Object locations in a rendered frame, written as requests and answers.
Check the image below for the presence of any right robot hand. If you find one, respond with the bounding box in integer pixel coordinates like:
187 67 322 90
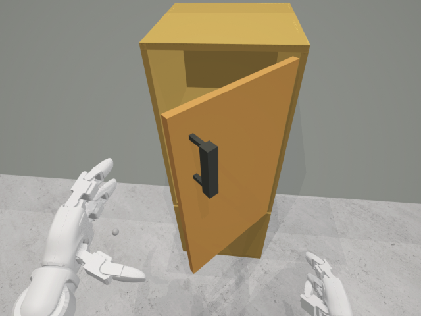
301 252 353 316

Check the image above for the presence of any handle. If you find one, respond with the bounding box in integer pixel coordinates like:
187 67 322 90
189 133 218 199

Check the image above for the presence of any cupboard door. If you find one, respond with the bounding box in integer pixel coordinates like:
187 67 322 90
161 56 299 274

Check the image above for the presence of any left robot forearm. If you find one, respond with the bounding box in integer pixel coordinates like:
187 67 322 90
11 265 80 316

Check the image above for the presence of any left robot hand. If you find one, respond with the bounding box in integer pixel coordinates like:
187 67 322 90
41 158 146 285

